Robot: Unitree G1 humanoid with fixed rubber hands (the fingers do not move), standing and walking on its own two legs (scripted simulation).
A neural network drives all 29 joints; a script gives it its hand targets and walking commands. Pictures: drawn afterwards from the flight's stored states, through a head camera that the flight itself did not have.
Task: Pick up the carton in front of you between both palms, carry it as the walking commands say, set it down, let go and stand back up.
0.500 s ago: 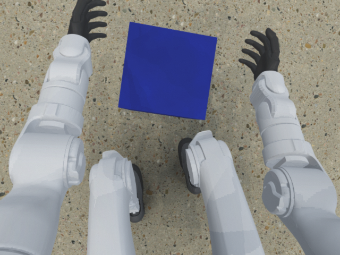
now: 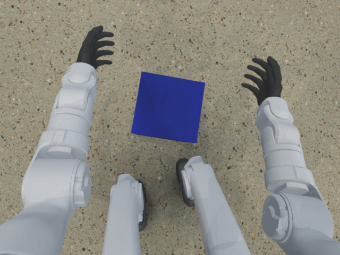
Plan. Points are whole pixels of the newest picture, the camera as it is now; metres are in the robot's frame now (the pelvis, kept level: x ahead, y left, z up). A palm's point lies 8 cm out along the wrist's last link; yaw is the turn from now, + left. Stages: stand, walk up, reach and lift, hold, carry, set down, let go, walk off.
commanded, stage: set down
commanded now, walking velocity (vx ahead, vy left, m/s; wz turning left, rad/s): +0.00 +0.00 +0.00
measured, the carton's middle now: (166, 112) +0.44 -0.07 -0.45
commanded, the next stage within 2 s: let go in 0.14 s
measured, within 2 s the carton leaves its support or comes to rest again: neither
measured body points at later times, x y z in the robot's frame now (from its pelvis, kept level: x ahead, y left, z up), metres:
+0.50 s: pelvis +0.04 -0.02 +0.13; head +0.27 -0.02 +0.52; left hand +0.43 +0.15 +0.01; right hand +0.35 -0.26 +0.01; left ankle +0.05 +0.11 -0.54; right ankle +0.10 -0.12 -0.54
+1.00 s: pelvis +0.11 -0.01 +0.20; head +0.17 +0.01 +0.65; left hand +0.31 +0.21 +0.11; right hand +0.26 -0.25 +0.12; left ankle +0.05 +0.11 -0.54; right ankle +0.10 -0.12 -0.54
